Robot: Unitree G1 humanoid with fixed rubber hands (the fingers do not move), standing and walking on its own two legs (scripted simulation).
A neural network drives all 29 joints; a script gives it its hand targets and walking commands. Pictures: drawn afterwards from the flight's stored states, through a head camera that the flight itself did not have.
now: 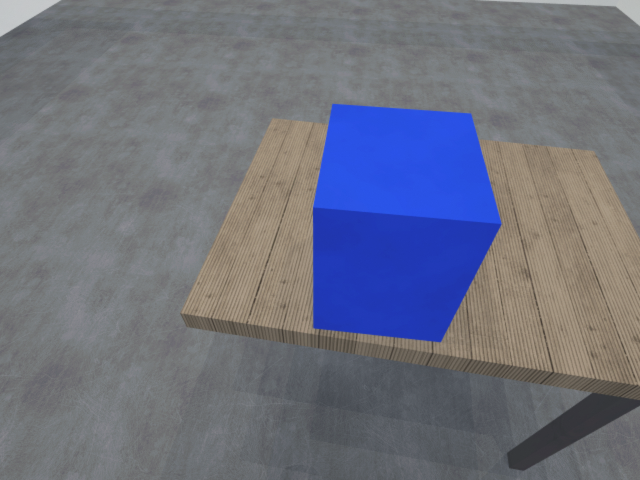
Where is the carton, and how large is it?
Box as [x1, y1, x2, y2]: [313, 104, 501, 341]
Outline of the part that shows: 332,104 313,205 313,327 440,341 501,223 470,113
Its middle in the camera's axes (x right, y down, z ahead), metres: +0.11 -0.03 +0.62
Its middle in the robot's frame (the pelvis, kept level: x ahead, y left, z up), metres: +0.49 -0.07 +0.03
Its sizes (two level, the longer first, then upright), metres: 0.239 0.213 0.279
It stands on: a table, 0.65 m high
